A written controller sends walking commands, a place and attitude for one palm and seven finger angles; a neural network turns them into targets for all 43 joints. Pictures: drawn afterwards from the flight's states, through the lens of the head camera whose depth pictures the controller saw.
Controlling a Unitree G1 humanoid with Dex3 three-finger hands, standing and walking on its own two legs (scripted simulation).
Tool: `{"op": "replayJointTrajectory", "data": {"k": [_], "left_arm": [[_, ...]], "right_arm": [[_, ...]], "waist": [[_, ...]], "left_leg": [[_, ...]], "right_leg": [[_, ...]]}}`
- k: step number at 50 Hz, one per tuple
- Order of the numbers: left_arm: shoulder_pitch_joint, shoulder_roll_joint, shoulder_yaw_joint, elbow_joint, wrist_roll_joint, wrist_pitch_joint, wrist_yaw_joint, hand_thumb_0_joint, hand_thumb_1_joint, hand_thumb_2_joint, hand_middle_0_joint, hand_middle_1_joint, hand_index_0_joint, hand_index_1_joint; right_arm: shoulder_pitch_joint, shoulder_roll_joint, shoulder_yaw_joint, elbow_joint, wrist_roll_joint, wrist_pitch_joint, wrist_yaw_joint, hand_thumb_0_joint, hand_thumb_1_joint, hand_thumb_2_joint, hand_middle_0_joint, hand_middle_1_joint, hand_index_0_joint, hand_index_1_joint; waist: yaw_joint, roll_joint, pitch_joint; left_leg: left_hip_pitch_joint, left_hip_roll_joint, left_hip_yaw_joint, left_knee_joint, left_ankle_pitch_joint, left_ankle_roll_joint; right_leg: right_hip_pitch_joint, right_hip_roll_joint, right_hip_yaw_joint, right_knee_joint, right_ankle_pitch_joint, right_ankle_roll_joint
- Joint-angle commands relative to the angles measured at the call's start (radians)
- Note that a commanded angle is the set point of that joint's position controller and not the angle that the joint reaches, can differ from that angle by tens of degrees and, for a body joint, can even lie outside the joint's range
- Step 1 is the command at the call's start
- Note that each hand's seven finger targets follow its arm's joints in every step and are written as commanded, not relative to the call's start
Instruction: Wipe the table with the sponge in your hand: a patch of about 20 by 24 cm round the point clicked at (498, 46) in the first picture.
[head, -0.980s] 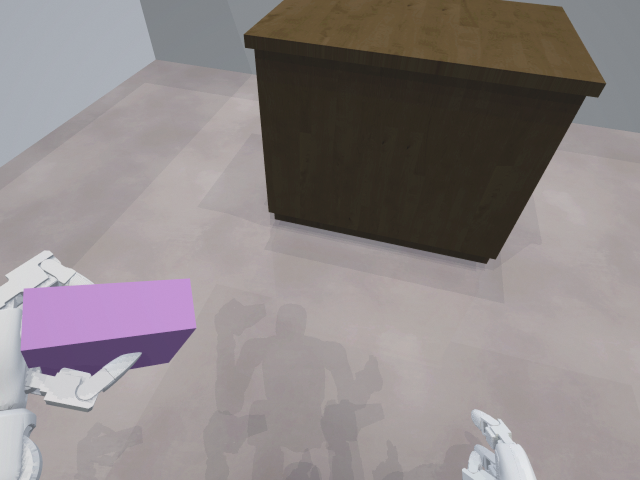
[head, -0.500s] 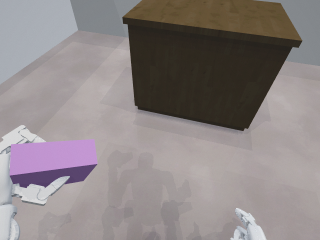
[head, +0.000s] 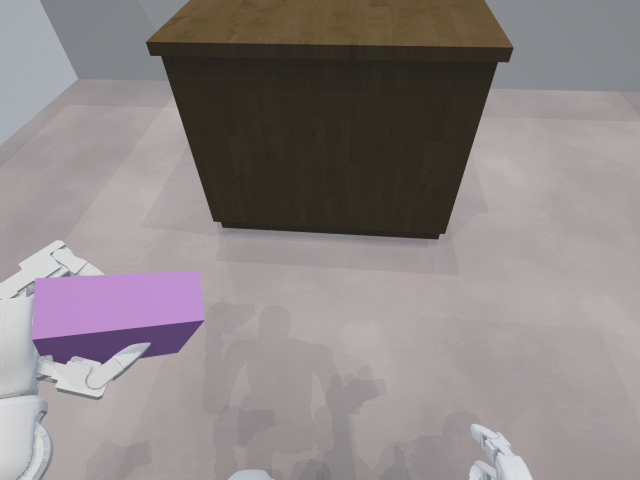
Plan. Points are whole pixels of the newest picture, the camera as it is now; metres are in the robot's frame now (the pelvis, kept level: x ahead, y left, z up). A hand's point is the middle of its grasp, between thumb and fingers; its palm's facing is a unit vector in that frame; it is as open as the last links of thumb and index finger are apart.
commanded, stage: walk to a spot facing it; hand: left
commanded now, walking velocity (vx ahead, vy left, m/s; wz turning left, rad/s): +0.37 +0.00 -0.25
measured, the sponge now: (144, 320) +0.24 +0.19 +0.15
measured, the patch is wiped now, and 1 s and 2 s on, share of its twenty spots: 0.00 0.00 0.00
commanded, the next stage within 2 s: turn to face it in 1.16 s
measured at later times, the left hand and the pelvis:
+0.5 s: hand (168, 186) +0.40 +0.20 +0.19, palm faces +0.35 -0.85 -0.40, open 9.0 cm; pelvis +0.16 -0.01 -0.01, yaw -7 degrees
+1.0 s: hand (291, 114) +0.59 +0.08 +0.17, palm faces +0.26 -0.86 -0.44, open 9.0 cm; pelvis +0.32 -0.11 -0.01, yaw -8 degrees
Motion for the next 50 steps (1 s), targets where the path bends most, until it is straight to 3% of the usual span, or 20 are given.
{"op": "replayJointTrajectory", "data": {"k": [1, 6, 13, 17, 20, 22, 23, 24, 25, 26, 28, 31, 34, 40, 43, 44, 45, 46, 48, 50], "left_arm": [[0.018, 0.255, 0.21, -0.272, -0.018, -0.098, 0.023, 0.0, 0.1, 1.3, -1.2, -1.6, -1.2, -1.6], [0.046, 0.242, 0.207, -0.234, -0.018, -0.112, 0.035, 0.0, 0.1, 1.3, -1.2, -1.6, -1.2, -1.6], [0.078, 0.222, 0.196, -0.188, -0.024, -0.098, 0.039, 0.0, 0.1, 1.3, -1.2, -1.6, -1.2, -1.6], [0.01, 0.236, 0.188, -0.255, -0.022, -0.1, 0.04, 0.0, 0.1, 1.3, -1.2, -1.6, -1.2, -1.6], [-0.052, 0.243, 0.184, -0.32, -0.022, -0.11, 0.045, 0.0, 0.1, 1.3, -1.2, -1.6, -1.2, -1.6], [-0.073, 0.248, 0.183, -0.336, -0.026, -0.115, 0.052, 0.0, 0.1, 1.3, -1.2, -1.6, -1.2, -1.6], [-0.08, 0.254, 0.193, -0.348, -0.032, -0.119, 0.054, 0.0, 0.1, 1.3, -1.2, -1.6, -1.2, -1.6], [-0.094, 0.247, 0.201, -0.363, -0.032, -0.124, 0.058, 0.0, 0.1, 1.3, -1.2, -1.6, -1.2, -1.6], [-0.124, 0.251, 0.198, -0.34, -0.033, -0.129, 0.062, 0.0, 0.1, 1.3, -1.2, -1.6, -1.2, -1.6], [-0.107, 0.223, 0.154, -0.217, -0.037, -0.111, 0.052, 0.0, 0.1, 1.3, -1.2, -1.6, -1.2, -1.6], [-0.143, 0.266, 0.196, -0.279, -0.031, -0.093, 0.031, 0.0, 0.1, 1.3, -1.2, -1.6, -1.2, -1.6], [-0.019, 0.256, 0.231, -0.328, -0.025, -0.098, 0.029, 0.0, 0.1, 1.3, -1.2, -1.6, -1.2, -1.6], [0.023, 0.191, 0.205, -0.311, -0.016, -0.1, 0.025, 0.0, 0.1, 1.3, -1.2, -1.6, -1.2, -1.6], [-0.074, 0.153, 0.141, -0.256, -0.006, -0.107, 0.021, 0.0, 0.1, 1.3, -1.2, -1.6, -1.2, -1.6], [-0.112, 0.172, 0.139, -0.247, 0.001, -0.098, 0.024, 0.0, 0.1, 1.3, -1.2, -1.6, -1.2, -1.6], [-0.135, 0.204, 0.15, -0.274, 0.01, -0.09, 0.029, 0.0, 0.1, 1.3, -1.2, -1.6, -1.2, -1.6], [-0.128, 0.271, 0.2, -0.277, 0.017, -0.08, 0.039, 0.0, 0.1, 1.3, -1.2, -1.6, -1.2, -1.6], [-0.09, 0.272, 0.224, -0.263, 0.009, -0.072, 0.044, 0.0, 0.1, 1.3, -1.2, -1.6, -1.2, -1.6], [-0.059, 0.309, 0.262, -0.348, -0.008, -0.089, 0.051, 0.0, 0.1, 1.3, -1.2, -1.6, -1.2, -1.6], [0.067, 0.305, 0.298, -0.397, -0.004, -0.108, 0.054, 0.0, 0.1, 1.3, -1.2, -1.6, -1.2, -1.6]], "right_arm": [[-0.11, -0.096, -0.045, -0.171, 0.004, -0.027, -0.009, 0.0, -0.9, -0.9, 0.2, 0.3, 0.2, 0.3], [-0.098, -0.107, -0.062, -0.179, 0.008, -0.021, -0.01, 0.0, -0.9, -0.9, 0.2, 0.3, 0.2, 0.3], [-0.094, -0.115, -0.069, -0.208, 0.023, -0.019, -0.003, 0.0, -0.9, -0.9, 0.2, 0.3, 0.2, 0.3], [-0.098, -0.108, -0.071, -0.221, 0.025, -0.03, -0.007, 0.0, -0.9, -0.9, 0.2, 0.3, 0.2, 0.3], [-0.087, -0.099, -0.067, -0.225, 0.023, -0.046, -0.013, 0.0, -0.9, -0.9, 0.2, 0.3, 0.2, 0.3], [-0.057, -0.101, -0.069, -0.214, 0.021, -0.055, -0.023, 0.0, -0.9, -0.9, 0.2, 0.3, 0.2, 0.3], [-0.047, -0.114, -0.072, -0.213, 0.022, -0.055, -0.028, 0.0, -0.9, -0.9, 0.2, 0.3, 0.2, 0.3], [-0.048, -0.13, -0.075, -0.205, 0.014, -0.052, -0.024, 0.0, -0.9, -0.9, 0.2, 0.3, 0.2, 0.3], [-0.051, -0.097, -0.055, -0.211, 0.008, -0.052, -0.014, 0.0, -0.9, -0.9, 0.2, 0.3, 0.2, 0.3], [-0.064, -0.105, -0.047, -0.212, 0.009, -0.052, -0.001, 0.0, -0.9, -0.9, 0.2, 0.3, 0.2, 0.3], [-0.124, -0.099, -0.051, -0.193, 0.003, -0.048, -0.008, 0.0, -0.9, -0.9, 0.2, 0.3, 0.2, 0.3], [-0.112, -0.105, -0.062, -0.187, 0.01, -0.052, -0.014, 0.0, -0.9, -0.9, 0.2, 0.3, 0.2, 0.3], [-0.099, -0.102, -0.065, -0.188, 0.011, -0.065, -0.007, 0.0, -0.9, -0.9, 0.2, 0.3, 0.2, 0.3], [-0.061, -0.105, -0.077, -0.172, 0.014, -0.107, -0.025, 0.0, -0.9, -0.9, 0.2, 0.3, 0.2, 0.3], [-0.061, -0.083, -0.069, -0.165, 0.021, -0.102, -0.03, 0.0, -0.9, -0.9, 0.2, 0.3, 0.2, 0.3], [-0.056, -0.063, -0.069, -0.164, 0.03, -0.098, -0.024, 0.0, -0.9, -0.9, 0.2, 0.3, 0.2, 0.3], [-0.075, -0.041, -0.068, -0.179, 0.028, -0.088, -0.026, 0.0, -0.9, -0.9, 0.2, 0.3, 0.2, 0.3], [-0.1, -0.066, -0.062, -0.18, 0.019, -0.088, -0.025, 0.0, -0.9, -0.9, 0.2, 0.3, 0.2, 0.3], [-0.099, -0.085, -0.078, -0.156, 0.019, -0.079, -0.014, 0.0, -0.9, -0.9, 0.2, 0.3, 0.2, 0.3], [-0.134, -0.085, -0.075, -0.156, 0.019, -0.049, -0.004, 0.0, -0.9, -0.9, 0.2, 0.3, 0.2, 0.3]], "waist": [[-0.01, -0.021, -0.083], [-0.007, -0.04, -0.118], [0.022, -0.132, -0.095], [0.034, -0.13, -0.073], [0.035, -0.097, -0.089], [-0.001, -0.044, -0.167], [-0.025, 0.029, -0.234], [-0.027, 0.225, -0.319], [-0.009, 0.258, -0.306], [-0.029, 0.14, -0.183], [-0.015, 0.093, -0.062], [0.022, 0.072, -0.025], [0.01, 0.193, 0.004], [-0.001, 0.21, -0.016], [0.017, 0.13, -0.103], [0.021, -0.041, -0.164], [0.022, -0.348, -0.201], [0.031, -0.287, -0.212], [0.02, -0.172, -0.212], [0.018, -0.096, -0.17]], "left_leg": [[-0.294, 0.033, -0.032, 0.128, 0.127, -0.016], [-0.31, 0.04, 0.003, -0.032, 0.177, -0.004], [-0.272, 0.02, 0.083, -0.297, 0.199, 0.023], [-0.2, -0.001, 0.125, -0.41, 0.173, 0.041], [-0.021, -0.056, 0.195, -0.543, 0.173, 0.062], [0.32, -0.083, 0.226, -0.686, 0.323, 0.094], [0.6, -0.004, 0.114, -0.693, 0.409, 0.143], [0.805, 0.228, -0.202, -0.68, 0.512, 0.272], [0.802, 0.401, -0.48, -0.735, 0.53, 0.367], [0.636, 0.429, -0.569, -0.807, 0.359, 0.382], [0.392, 0.406, -0.404, -0.877, 0.114, 0.323], [0.234, 0.325, -0.14, -0.898, 0.001, 0.24], [0.098, 0.271, 0.018, -0.953, -0.03, 0.195], [0.253, 0.236, 0.128, -0.841, 0.167, 0.161], [0.286, 0.155, 0.192, -0.495, 0.323, 0.125], [0.201, 0.103, 0.197, -0.234, 0.308, 0.107], [-0.108, -0.016, 0.165, 0.062, -0.077, 0.072], [-0.21, -0.034, 0.027, 0.191, -0.176, 0.065], [-0.244, 0.031, -0.051, 0.266, -0.075, 0.04], [-0.27, 0.044, -0.056, 0.277, -0.004, 0.025]], "right_leg": [[0.245, -0.292, 0.393, -0.34, 0.301, -0.06], [0.328, -0.266, 0.312, -0.33, 0.469, -0.038], [0.4, -0.243, 0.295, -0.314, 0.647, 0.015], [0.397, -0.254, 0.295, -0.299, 0.714, 0.001], [0.346, -0.241, 0.269, -0.207, 0.816, 0.0], [0.19, -0.185, 0.195, 0.014, 0.816, 0.064], [0.004, -0.153, 0.16, 0.194, 0.71, 0.116], [-0.21, -0.071, 0.105, 0.504, 0.245, 0.159], [-0.368, -0.005, 0.152, 0.738, -0.212, 0.153], [-0.419, -0.003, 0.216, 0.847, -0.238, 0.139], [-0.42, -0.112, 0.218, 0.796, -0.163, 0.115], [-0.359, -0.162, 0.142, 0.616, -0.051, 0.12], [-0.205, -0.171, 0.033, 0.381, 0.055, 0.141], [-0.114, -0.106, -0.103, 0.105, 0.076, 0.166], [0.105, -0.043, -0.16, -0.123, 0.124, 0.153], [0.236, -0.145, -0.009, -0.179, 0.168, 0.104], [0.423, -0.387, 0.414, -0.228, 0.437, -0.008], [0.446, -0.486, 0.543, -0.251, 0.511, -0.056], [0.422, -0.508, 0.489, -0.257, 0.409, -0.072], [0.367, -0.465, 0.327, -0.239, 0.478, -0.06]]}}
